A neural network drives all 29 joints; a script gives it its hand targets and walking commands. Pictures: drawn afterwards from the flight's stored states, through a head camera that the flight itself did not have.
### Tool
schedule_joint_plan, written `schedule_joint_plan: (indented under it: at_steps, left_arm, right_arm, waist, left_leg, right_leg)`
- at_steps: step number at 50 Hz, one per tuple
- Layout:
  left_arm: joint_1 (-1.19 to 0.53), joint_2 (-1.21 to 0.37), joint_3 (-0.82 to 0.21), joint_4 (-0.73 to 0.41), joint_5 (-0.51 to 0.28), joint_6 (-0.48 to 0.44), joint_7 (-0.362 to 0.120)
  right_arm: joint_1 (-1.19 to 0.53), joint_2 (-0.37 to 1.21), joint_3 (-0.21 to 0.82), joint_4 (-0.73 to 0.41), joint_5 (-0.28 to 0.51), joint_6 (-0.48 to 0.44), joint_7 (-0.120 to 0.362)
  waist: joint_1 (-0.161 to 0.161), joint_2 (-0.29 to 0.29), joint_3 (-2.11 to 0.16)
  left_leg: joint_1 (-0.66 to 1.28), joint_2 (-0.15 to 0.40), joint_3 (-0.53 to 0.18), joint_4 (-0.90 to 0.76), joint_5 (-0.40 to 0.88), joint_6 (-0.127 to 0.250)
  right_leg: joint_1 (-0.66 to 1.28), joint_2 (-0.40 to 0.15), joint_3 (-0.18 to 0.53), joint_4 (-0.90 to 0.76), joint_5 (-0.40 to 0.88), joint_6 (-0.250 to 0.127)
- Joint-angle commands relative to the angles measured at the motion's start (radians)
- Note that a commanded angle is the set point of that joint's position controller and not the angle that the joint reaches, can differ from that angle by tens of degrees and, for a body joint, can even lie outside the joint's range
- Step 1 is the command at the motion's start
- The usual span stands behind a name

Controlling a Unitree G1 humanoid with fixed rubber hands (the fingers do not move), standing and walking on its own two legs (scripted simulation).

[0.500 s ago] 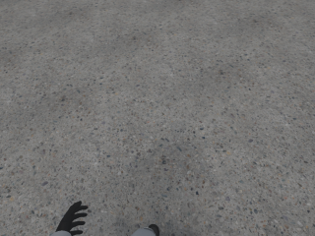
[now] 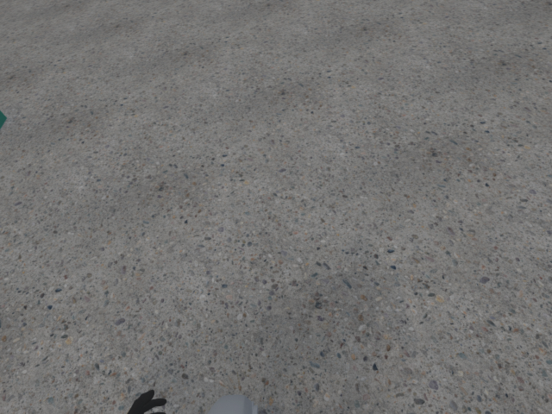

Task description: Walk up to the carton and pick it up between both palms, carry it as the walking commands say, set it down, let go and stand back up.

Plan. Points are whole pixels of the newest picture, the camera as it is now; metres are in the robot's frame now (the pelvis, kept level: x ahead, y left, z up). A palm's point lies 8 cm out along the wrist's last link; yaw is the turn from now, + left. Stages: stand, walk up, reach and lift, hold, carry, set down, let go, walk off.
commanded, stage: walk up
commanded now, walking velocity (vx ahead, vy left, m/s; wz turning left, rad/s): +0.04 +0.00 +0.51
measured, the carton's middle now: out of the picture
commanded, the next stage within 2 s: none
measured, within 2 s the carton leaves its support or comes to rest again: neither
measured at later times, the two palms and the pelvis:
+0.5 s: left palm (56, 403) +0.16 +0.41 -0.13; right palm out of the picture +0.13 -0.13 -0.11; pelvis +0.08 +0.14 -0.01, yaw +14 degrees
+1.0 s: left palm (34, 390) +0.18 +0.43 -0.10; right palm (362, 311) +0.30 -0.11 -0.10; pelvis +0.19 +0.14 +0.00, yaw +30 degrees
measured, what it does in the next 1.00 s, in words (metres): walks ahead, turning left: left foot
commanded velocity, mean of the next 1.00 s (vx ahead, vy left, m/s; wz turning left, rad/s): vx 0.16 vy -0.01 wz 0.46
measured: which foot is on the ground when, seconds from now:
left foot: up 0.00-0.32, down 0.34-1.00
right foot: down 0.00-0.34, up 0.36-1.00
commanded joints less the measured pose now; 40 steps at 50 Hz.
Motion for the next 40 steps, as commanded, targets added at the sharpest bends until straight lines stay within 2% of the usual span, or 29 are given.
schedule_joint_plan:
  at_steps: [1, 7, 8, 9, 10, 14, 15, 16, 17, 18, 19, 20, 21, 23, 24, 25, 26, 27, 28, 29, 30, 31, 32, 33, 34, 35, 36, 37, 40]
  left_arm:
    - [0.025, 0.137, -0.013, -0.035, 0.019, -0.012, -0.005]
    - [0.045, 0.186, 0.002, -0.017, 0.027, -0.021, -0.023]
    - [0.080, 0.182, 0.010, 0.009, 0.037, -0.026, -0.031]
    - [0.114, 0.213, 0.020, 0.022, 0.046, -0.030, -0.040]
    - [0.037, 0.218, 0.020, 0.014, 0.054, -0.031, -0.041]
    - [-0.010, 0.194, 0.008, 0.004, 0.058, -0.029, -0.048]
    - [-0.032, 0.177, -0.002, 0.006, 0.058, -0.032, -0.059]
    - [-0.054, 0.157, -0.020, -0.020, 0.060, -0.026, -0.058]
    - [-0.085, 0.116, -0.029, -0.064, 0.046, -0.023, -0.064]
    - [-0.058, 0.093, -0.040, -0.071, 0.045, -0.009, -0.064]
    - [-0.028, 0.100, -0.029, -0.056, 0.054, -0.006, -0.072]
    - [-0.031, 0.122, -0.034, -0.047, 0.059, -0.014, -0.066]
    - [-0.031, 0.145, -0.034, -0.030, 0.061, -0.013, -0.067]
    - [0.020, 0.153, -0.016, 0.032, 0.049, -0.011, -0.070]
    - [0.018, 0.142, -0.013, 0.035, 0.042, -0.006, -0.067]
    - [0.019, 0.145, -0.004, 0.047, 0.045, 0.002, -0.073]
    - [-0.029, 0.129, -0.011, 0.031, 0.037, 0.006, -0.063]
    - [-0.037, 0.136, -0.004, 0.038, 0.045, 0.015, -0.064]
    - [-0.032, 0.140, -0.006, 0.041, 0.045, 0.023, -0.062]
    - [-0.057, 0.158, -0.001, 0.036, 0.055, 0.026, -0.058]
    - [-0.035, 0.162, 0.007, 0.052, 0.062, 0.042, -0.058]
    - [0.006, 0.135, 0.006, 0.025, 0.064, 0.036, -0.060]
    - [-0.021, 0.137, 0.008, 0.019, 0.066, 0.039, -0.058]
    - [-0.047, 0.152, 0.011, 0.010, 0.058, 0.038, -0.055]
    - [-0.050, 0.148, 0.012, 0.011, 0.057, 0.035, -0.051]
    - [-0.075, 0.142, 0.003, -0.005, 0.058, 0.026, -0.053]
    - [-0.063, 0.135, 0.008, -0.002, 0.059, 0.024, -0.047]
    - [-0.112, 0.154, 0.005, -0.026, 0.054, 0.019, -0.039]
    - [-0.142, 0.151, 0.011, -0.035, 0.053, 0.021, -0.045]
  right_arm:
    - [0.047, -0.077, 0.016, -0.070, -0.009, 0.003, -0.001]
    - [0.051, -0.041, 0.032, -0.083, -0.002, -0.013, 0.004]
    - [0.061, -0.026, 0.039, -0.077, -0.007, -0.022, 0.011]
    - [0.057, -0.043, 0.035, -0.078, -0.006, -0.022, 0.023]
    - [0.086, -0.039, 0.029, -0.089, -0.005, -0.019, 0.025]
    - [0.149, -0.026, 0.043, -0.068, -0.009, -0.048, 0.025]
    - [0.259, -0.040, 0.039, -0.033, -0.020, -0.055, 0.012]
    - [0.348, -0.094, 0.020, 0.014, -0.028, -0.070, -0.002]
    - [0.340, -0.207, -0.010, 0.006, -0.034, -0.093, -0.016]
    - [0.282, -0.290, -0.029, -0.001, -0.040, -0.096, -0.028]
    - [0.261, -0.278, -0.023, 0.010, -0.032, -0.103, -0.031]
    - [0.194, -0.246, -0.003, -0.007, -0.027, -0.110, -0.045]
    - [0.177, -0.232, 0.002, 0.001, -0.017, -0.108, -0.056]
    - [0.169, -0.179, -0.007, 0.036, -0.002, -0.122, -0.068]
    - [0.243, -0.159, -0.006, 0.065, -0.004, -0.127, -0.071]
    - [0.271, -0.144, -0.002, 0.075, -0.008, -0.127, -0.075]
    - [0.317, -0.113, 0.007, 0.082, -0.010, -0.126, -0.079]
    - [0.307, -0.124, 0.009, 0.076, -0.011, -0.114, -0.082]
    - [0.293, -0.130, 0.006, 0.076, -0.011, -0.109, -0.082]
    - [0.286, -0.134, 0.006, 0.059, -0.011, -0.101, -0.081]
    - [0.278, -0.137, 0.008, 0.066, -0.005, -0.094, -0.077]
    - [0.252, -0.108, 0.011, 0.063, -0.003, -0.086, -0.073]
    - [0.298, -0.085, 0.021, 0.071, -0.011, -0.088, -0.080]
    - [0.295, -0.099, 0.022, 0.076, -0.006, -0.079, -0.081]
    - [0.300, -0.089, 0.022, 0.064, -0.008, -0.082, -0.081]
    - [0.330, -0.089, 0.026, 0.067, -0.009, -0.080, -0.092]
    - [0.325, -0.087, 0.027, 0.075, 0.001, -0.076, -0.095]
    - [0.340, -0.120, 0.027, 0.062, -0.008, -0.077, -0.098]
    - [0.317, -0.095, 0.035, 0.066, -0.004, -0.074, -0.098]
  waist:
    - [0.004, -0.159, -0.039]
    - [0.001, -0.178, -0.045]
    - [0.014, -0.185, -0.064]
    - [0.015, -0.201, -0.100]
    - [-0.017, -0.248, -0.073]
    - [-0.069, -0.132, -0.057]
    - [-0.124, -0.014, -0.135]
    - [-0.173, 0.206, -0.168]
    - [-0.119, 0.470, -0.061]
    - [-0.054, 0.443, -0.014]
    - [-0.006, 0.313, -0.031]
    - [-0.008, 0.268, -0.021]
    - [-0.007, 0.231, 0.053]
    - [0.002, 0.186, -0.106]
    - [-0.007, 0.201, -0.125]
    - [-0.004, 0.176, -0.192]
    - [-0.031, 0.185, -0.173]
    - [-0.021, 0.154, -0.188]
    - [-0.020, 0.140, -0.155]
    - [-0.030, 0.119, -0.137]
    - [-0.021, 0.126, -0.115]
    - [0.001, 0.225, -0.068]
    - [-0.030, 0.209, -0.080]
    - [-0.037, 0.230, -0.063]
    - [-0.041, 0.128, -0.105]
    - [-0.060, 0.182, -0.088]
    - [-0.049, 0.164, -0.129]
    - [-0.080, 0.065, -0.159]
    - [-0.071, 0.079, -0.123]
  left_leg:
    - [-0.263, 0.065, 0.073, -0.055, 0.014, -0.064]
    - [-0.260, 0.092, 0.118, -0.175, 0.032, -0.043]
    - [-0.261, 0.095, 0.148, -0.229, 0.005, -0.038]
    - [-0.233, 0.093, 0.169, -0.169, 0.003, -0.026]
    - [-0.210, 0.121, 0.170, -0.215, 0.015, -0.026]
    - [0.014, 0.037, 0.213, -0.449, -0.024, -0.017]
    - [0.124, -0.005, 0.205, -0.594, 0.036, -0.004]
    - [0.333, -0.039, 0.072, -0.715, 0.059, 0.038]
    - [0.375, 0.180, -0.525, -0.872, 0.268, 0.105]
    - [0.318, 0.310, -0.793, -0.953, 0.450, 0.148]
    - [0.287, 0.298, -0.838, -0.959, 0.331, 0.144]
    - [0.211, 0.295, -0.848, -1.022, 0.176, 0.124]
    - [0.207, 0.235, -0.724, -1.004, 0.237, 0.053]
    - [0.404, 0.120, -0.455, -0.881, 0.686, -0.071]
    - [0.396, 0.075, -0.370, -0.867, 0.683, -0.099]
    - [0.479, 0.057, -0.355, -0.856, 0.668, -0.119]
    - [0.529, 0.078, -0.368, -0.828, 0.788, -0.074]
    - [0.519, 0.065, -0.342, -0.850, 0.749, -0.117]
    - [0.477, 0.074, -0.337, -0.854, 0.675, -0.091]
    - [0.453, 0.040, -0.305, -0.883, 0.627, -0.120]
    - [0.420, 0.026, -0.311, -0.920, 0.585, -0.152]
    - [0.357, 0.028, -0.326, -0.954, 0.582, -0.178]
    - [0.408, 0.029, -0.348, -0.928, 0.534, -0.137]
    - [0.391, 0.026, -0.355, -0.955, 0.534, -0.149]
    - [0.464, 0.044, -0.362, -0.919, 0.530, -0.101]
    - [0.545, 0.070, -0.427, -0.911, 0.644, -0.089]
    - [0.595, 0.103, -0.511, -0.887, 0.645, -0.053]
    - [0.611, 0.147, -0.560, -0.874, 0.602, 0.021]
    - [0.618, 0.141, -0.572, -0.891, 0.524, 0.024]
  right_leg:
    - [0.228, -0.271, 0.103, -0.127, 0.386, -0.047]
    - [0.296, -0.323, 0.089, -0.112, 0.366, -0.033]
    - [0.315, -0.331, 0.084, -0.124, 0.224, -0.034]
    - [0.305, -0.356, 0.164, -0.193, -0.209, -0.046]
    - [0.270, -0.371, 0.154, -0.199, -0.301, -0.048]
    - [0.118, -0.272, 0.023, 0.001, -0.147, -0.001]
    - [0.107, -0.211, -0.027, 0.216, -0.085, 0.014]
    - [-0.065, -0.100, -0.025, 0.552, -0.223, 0.035]
    - [-0.422, 0.042, 0.086, 0.834, -0.546, 0.063]
    - [-0.508, 0.077, 0.234, 0.862, -0.576, 0.080]
    - [-0.466, 0.052, 0.307, 0.904, -0.464, 0.078]
    - [-0.413, 0.047, 0.333, 0.891, -0.405, 0.061]
    - [-0.424, 0.041, 0.317, 0.857, -0.349, 0.075]
    - [-0.393, 0.079, 0.267, 0.801, -0.239, 0.087]
    - [-0.353, 0.086, 0.255, 0.769, -0.219, 0.089]
    - [-0.349, 0.109, 0.235, 0.751, -0.207, 0.107]
    - [-0.394, 0.112, 0.233, 0.742, -0.199, 0.113]
    - [-0.370, 0.127, 0.224, 0.731, -0.176, 0.109]
    - [-0.361, 0.125, 0.238, 0.728, -0.149, 0.114]
    - [-0.339, 0.128, 0.225, 0.699, -0.150, 0.109]
    - [-0.320, 0.152, 0.206, 0.697, -0.153, 0.117]
    - [-0.283, 0.163, 0.197, 0.649, -0.164, 0.119]
    - [-0.312, 0.149, 0.221, 0.653, -0.166, 0.130]
    - [-0.292, 0.157, 0.205, 0.637, -0.174, 0.125]
    - [-0.318, 0.149, 0.234, 0.633, -0.151, 0.127]
    - [-0.413, 0.166, 0.232, 0.628, -0.185, 0.126]
    - [-0.413, 0.152, 0.278, 0.616, -0.173, 0.126]
    - [-0.435, 0.133, 0.319, 0.613, -0.174, 0.129]
    - [-0.465, 0.142, 0.326, 0.613, -0.173, 0.120]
